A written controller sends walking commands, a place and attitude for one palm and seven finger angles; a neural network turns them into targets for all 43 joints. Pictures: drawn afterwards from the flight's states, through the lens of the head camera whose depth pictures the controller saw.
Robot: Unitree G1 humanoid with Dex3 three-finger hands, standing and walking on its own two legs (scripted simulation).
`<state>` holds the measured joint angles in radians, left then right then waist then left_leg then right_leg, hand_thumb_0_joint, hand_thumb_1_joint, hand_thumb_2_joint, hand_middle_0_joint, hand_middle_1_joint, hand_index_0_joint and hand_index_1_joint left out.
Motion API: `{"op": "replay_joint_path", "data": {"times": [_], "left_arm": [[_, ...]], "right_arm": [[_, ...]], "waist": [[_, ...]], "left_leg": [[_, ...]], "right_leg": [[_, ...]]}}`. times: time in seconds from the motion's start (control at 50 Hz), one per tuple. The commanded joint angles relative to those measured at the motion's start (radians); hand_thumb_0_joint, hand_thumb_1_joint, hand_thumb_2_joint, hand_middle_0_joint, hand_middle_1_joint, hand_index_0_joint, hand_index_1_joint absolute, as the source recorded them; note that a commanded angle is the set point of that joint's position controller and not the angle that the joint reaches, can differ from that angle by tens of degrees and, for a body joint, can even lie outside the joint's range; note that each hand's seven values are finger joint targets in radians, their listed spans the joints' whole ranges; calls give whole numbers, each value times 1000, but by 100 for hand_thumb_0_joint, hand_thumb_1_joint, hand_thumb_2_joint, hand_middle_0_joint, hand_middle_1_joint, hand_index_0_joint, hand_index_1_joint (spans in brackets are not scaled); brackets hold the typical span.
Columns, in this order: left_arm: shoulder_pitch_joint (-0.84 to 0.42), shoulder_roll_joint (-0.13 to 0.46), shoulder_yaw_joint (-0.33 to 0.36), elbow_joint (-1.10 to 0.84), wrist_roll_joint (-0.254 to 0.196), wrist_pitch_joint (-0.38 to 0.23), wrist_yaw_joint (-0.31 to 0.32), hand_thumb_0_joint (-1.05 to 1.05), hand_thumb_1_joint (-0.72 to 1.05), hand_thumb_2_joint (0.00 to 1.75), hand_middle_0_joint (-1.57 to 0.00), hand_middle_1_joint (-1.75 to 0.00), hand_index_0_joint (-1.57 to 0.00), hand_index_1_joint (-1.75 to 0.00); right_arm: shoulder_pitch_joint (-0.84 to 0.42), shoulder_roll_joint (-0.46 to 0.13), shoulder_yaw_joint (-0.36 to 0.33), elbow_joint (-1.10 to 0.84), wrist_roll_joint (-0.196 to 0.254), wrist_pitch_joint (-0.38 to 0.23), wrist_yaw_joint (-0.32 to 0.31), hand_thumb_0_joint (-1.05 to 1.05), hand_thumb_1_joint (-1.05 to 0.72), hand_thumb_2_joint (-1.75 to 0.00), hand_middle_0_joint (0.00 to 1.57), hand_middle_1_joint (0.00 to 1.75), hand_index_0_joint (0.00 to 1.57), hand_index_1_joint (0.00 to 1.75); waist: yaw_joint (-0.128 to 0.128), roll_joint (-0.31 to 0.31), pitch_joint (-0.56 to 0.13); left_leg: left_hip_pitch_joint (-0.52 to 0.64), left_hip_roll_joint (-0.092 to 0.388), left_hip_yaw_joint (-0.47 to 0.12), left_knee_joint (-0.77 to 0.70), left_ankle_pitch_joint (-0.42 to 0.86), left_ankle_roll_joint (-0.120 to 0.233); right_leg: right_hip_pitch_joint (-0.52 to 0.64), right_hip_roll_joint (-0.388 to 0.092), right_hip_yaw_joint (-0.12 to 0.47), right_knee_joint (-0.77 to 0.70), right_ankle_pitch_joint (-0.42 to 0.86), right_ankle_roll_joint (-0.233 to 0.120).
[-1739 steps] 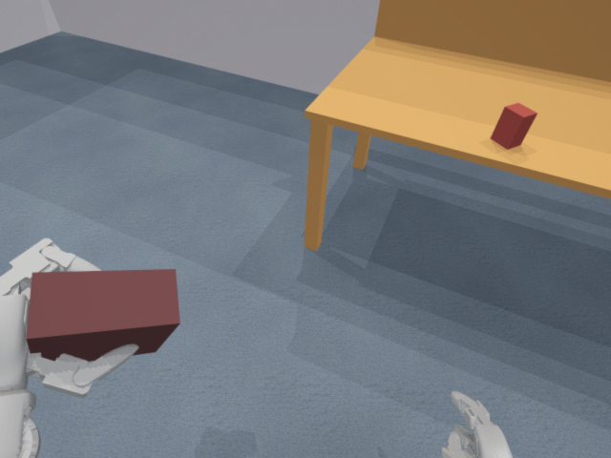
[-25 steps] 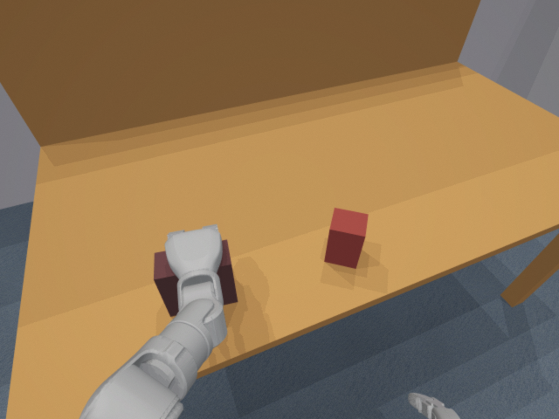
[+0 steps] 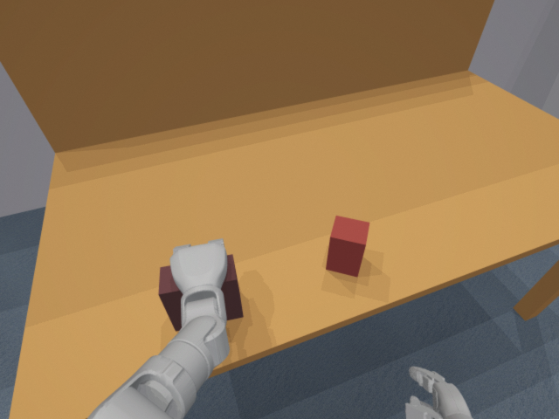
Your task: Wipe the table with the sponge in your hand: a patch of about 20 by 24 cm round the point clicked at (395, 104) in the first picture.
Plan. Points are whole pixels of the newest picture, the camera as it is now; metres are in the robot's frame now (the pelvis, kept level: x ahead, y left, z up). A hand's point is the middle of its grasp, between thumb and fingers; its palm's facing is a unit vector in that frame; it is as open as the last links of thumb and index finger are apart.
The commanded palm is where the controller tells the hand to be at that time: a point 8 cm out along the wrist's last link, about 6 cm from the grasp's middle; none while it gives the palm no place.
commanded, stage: wipe back along the third lane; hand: left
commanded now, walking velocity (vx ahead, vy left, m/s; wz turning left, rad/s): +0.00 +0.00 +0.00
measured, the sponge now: (205, 299) +0.33 +0.18 -0.06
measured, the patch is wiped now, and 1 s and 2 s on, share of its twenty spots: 1.00 1.00 1.00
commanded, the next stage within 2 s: slide back across to the middle lane in 0.72 s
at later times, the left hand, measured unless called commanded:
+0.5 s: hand (206, 285) +0.33 +0.17 -0.02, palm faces -0.06 -0.01 -1.00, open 9.9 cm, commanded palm +0.28 +0.14 +0.01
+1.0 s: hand (205, 287) +0.32 +0.17 -0.01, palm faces -0.05 -0.03 -1.00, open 9.9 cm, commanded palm +0.27 +0.16 +0.03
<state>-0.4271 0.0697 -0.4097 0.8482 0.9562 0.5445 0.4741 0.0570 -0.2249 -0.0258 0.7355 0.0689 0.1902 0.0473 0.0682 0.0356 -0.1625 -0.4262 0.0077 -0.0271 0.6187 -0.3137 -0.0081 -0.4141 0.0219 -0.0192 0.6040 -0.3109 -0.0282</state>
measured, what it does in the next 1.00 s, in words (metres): stands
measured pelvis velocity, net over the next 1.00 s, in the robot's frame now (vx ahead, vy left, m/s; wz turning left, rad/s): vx -0.01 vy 0.00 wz -0.01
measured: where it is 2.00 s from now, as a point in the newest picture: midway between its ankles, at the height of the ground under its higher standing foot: outside the picture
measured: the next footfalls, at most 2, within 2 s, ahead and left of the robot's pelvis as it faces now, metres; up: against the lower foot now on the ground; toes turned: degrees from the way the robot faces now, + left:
none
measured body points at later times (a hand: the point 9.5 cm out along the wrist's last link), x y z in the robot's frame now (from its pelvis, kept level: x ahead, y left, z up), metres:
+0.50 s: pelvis +0.00 +0.01 +0.00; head -0.01 +0.00 +0.45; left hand +0.33 +0.17 +0.04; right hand +0.20 -0.21 -0.11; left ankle +0.00 +0.13 -0.73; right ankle -0.01 -0.11 -0.73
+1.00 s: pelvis -0.01 +0.00 +0.00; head -0.02 -0.01 +0.45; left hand +0.32 +0.17 +0.04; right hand +0.17 -0.22 -0.11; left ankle +0.00 +0.13 -0.73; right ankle -0.01 -0.11 -0.73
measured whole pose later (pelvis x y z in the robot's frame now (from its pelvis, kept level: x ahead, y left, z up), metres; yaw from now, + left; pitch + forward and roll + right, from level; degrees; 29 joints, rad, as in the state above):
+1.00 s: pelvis -0.01 +0.00 +0.00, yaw -1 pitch +7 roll +0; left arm -0.41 0.09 -0.37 0.81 0.96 0.52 0.46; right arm 0.08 -0.21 -0.02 0.73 0.07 0.21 0.04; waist 0.05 0.04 -0.16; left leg -0.44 0.01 -0.02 0.64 -0.31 -0.01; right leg -0.44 0.02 -0.01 0.62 -0.30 -0.03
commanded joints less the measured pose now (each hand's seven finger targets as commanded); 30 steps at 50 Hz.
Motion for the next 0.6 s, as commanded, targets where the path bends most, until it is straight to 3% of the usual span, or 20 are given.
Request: {"op": "replay_joint_path", "data": {"times": [0.0,0.08,0.1,0.14,0.18,0.2,0.24,0.3,0.32,0.34,0.38,0.4,0.44,0.5,0.52,0.54,0.58], "left_arm": [[-103,-75,0,-81,-19,-25,-54,0,10,130,-120,-160,-120,-160],[-107,-82,-24,-108,-8,-23,-58,0,10,130,-120,-160,-120,-160],[-87,-50,16,-125,-14,-21,-60,0,10,130,-120,-160,-120,-160],[-87,-91,-36,-133,-4,-17,-64,0,10,130,-120,-160,-120,-160],[-82,-66,-21,-144,4,-10,-65,0,10,130,-120,-160,-120,-160],[-61,-52,6,-160,-4,-7,-67,0,10,130,-120,-160,-120,-160],[-90,-99,-53,-153,9,-1,-68,0,10,130,-120,-160,-120,-160],[-59,-84,-26,-162,1,5,-72,0,10,130,-120,-160,-120,-160],[-73,-102,-53,-162,1,5,-71,0,10,130,-120,-160,-120,-160],[-86,-107,-60,-152,2,6,-69,0,10,130,-120,-160,-120,-160],[-117,-104,-57,-134,3,8,-66,0,10,130,-120,-160,-120,-160],[-124,-84,-27,-138,-6,8,-66,0,10,130,-120,-160,-120,-160],[-159,-118,-60,-113,-3,4,-61,0,10,130,-120,-160,-120,-160],[-154,-76,-7,-94,-6,-5,-55,0,10,130,-120,-160,-120,-160],[-147,-112,-46,-88,-2,-7,-53,0,10,130,-120,-160,-120,-160],[-153,-127,-57,-77,-4,-10,-50,0,10,130,-120,-160,-120,-160],[-154,-131,-57,-59,-2,-13,-43,0,10,130,-120,-160,-120,-160]], "right_arm": [[-156,-106,-34,-152,-5,-30,5,0,-90,-90,20,30,20,30],[-153,-106,-33,-154,-4,-22,3,0,-90,-90,20,30,20,30],[-163,-106,-33,-161,-5,-22,2,0,-90,-90,20,30,20,30],[-157,-104,-31,-163,-4,-17,4,0,-90,-90,20,30,20,30],[-160,-108,-32,-163,-5,-13,4,0,-90,-90,20,30,20,30],[-171,-107,-32,-170,-4,-14,3,0,-90,-90,20,30,20,30],[-164,-104,-31,-167,-1,-9,7,0,-90,-90,20,30,20,30],[-174,-106,-34,-173,-2,-11,13,0,-90,-90,20,30,20,30],[-167,-104,-32,-175,0,-9,13,0,-90,-90,20,30,20,30],[-166,-104,-34,-170,2,-7,13,0,-90,-90,20,30,20,30],[-163,-105,-33,-164,3,-9,12,0,-90,-90,20,30,20,30],[-171,-106,-31,-167,3,-11,9,0,-90,-90,20,30,20,30],[-155,-103,-32,-160,4,-13,11,0,-90,-90,20,30,20,30],[-157,-106,-34,-156,0,-16,7,0,-90,-90,20,30,20,30],[-149,-102,-32,-160,0,-16,10,0,-90,-90,20,30,20,30],[-146,-101,-34,-158,2,-16,13,0,-90,-90,20,30,20,30],[-143,-101,-36,-154,0,-18,17,0,-90,-90,20,30,20,30]], "waist": [[-13,-158,-155],[-32,-164,-152],[-13,-157,-164],[-32,-161,-155],[-27,-157,-162],[-8,-152,-174],[-33,-137,-143],[-5,-136,-171],[-21,-120,-164],[-28,-146,-147],[-31,-139,-142],[-15,-131,-152],[-37,-128,-137],[-18,-141,-153],[-27,-115,-150],[-32,-133,-140],[-30,-134,-145]], "left_leg": [[81,-32,49,-43,251,34],[88,-32,52,-31,265,34],[84,-33,49,-33,276,33],[90,-33,51,-25,285,34],[91,-32,49,-23,290,31],[84,-32,45,-30,295,31],[94,-27,42,-25,291,31],[91,-26,35,-26,307,31],[95,-26,39,-23,293,32],[88,-25,35,-24,276,32],[86,-24,31,-28,254,31],[78,-23,28,-35,246,30],[85,-22,31,-29,233,33],[67,-21,28,-33,221,30],[71,-23,28,-29,218,31],[68,-21,27,-30,209,31],[65,-21,29,-28,206,32]], "right_leg": [[112,14,-12,-76,386,-50],[112,8,-15,-66,419,-45],[127,12,-6,-68,435,-50],[123,7,-16,-57,454,-46],[122,7,-14,-54,454,-48],[133,12,-8,-55,453,-52],[99,13,-28,-47,422,-52],[108,20,-29,-41,416,-59],[98,17,-33,-37,400,-55],[83,19,-37,-42,373,-54],[64,22,-41,-43,331,-54],[66,27,-35,-45,316,-58],[44,27,-48,-42,295,-54],[50,29,-38,-46,280,-57],[40,27,-46,-36,266,-56],[30,28,-50,-38,253,-55],[27,29,-47,-38,252,-57]]}}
